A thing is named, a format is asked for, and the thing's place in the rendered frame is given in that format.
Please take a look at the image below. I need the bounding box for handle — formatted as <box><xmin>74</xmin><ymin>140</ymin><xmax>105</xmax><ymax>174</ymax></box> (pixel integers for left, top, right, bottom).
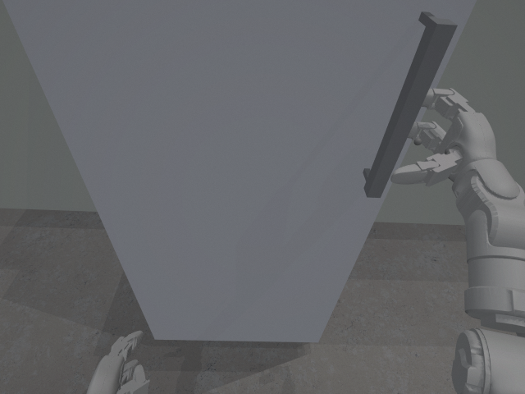
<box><xmin>363</xmin><ymin>11</ymin><xmax>458</xmax><ymax>198</ymax></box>

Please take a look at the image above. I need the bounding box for robot right upper arm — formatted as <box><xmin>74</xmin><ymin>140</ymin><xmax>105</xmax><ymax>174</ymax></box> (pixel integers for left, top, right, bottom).
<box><xmin>451</xmin><ymin>328</ymin><xmax>525</xmax><ymax>394</ymax></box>

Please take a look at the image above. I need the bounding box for robot left hand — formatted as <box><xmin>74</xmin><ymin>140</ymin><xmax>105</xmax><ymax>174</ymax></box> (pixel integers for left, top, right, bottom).
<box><xmin>86</xmin><ymin>331</ymin><xmax>150</xmax><ymax>394</ymax></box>

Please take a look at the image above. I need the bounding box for robot right forearm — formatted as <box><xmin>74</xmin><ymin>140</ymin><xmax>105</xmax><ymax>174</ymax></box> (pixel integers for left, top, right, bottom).
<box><xmin>452</xmin><ymin>159</ymin><xmax>525</xmax><ymax>337</ymax></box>

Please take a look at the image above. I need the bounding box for robot right hand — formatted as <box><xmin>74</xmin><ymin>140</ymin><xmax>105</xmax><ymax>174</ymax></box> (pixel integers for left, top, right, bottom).
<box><xmin>390</xmin><ymin>88</ymin><xmax>497</xmax><ymax>187</ymax></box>

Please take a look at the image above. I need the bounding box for fridge door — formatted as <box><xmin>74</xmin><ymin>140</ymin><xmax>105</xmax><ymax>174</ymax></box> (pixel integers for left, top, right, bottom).
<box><xmin>3</xmin><ymin>0</ymin><xmax>477</xmax><ymax>342</ymax></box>

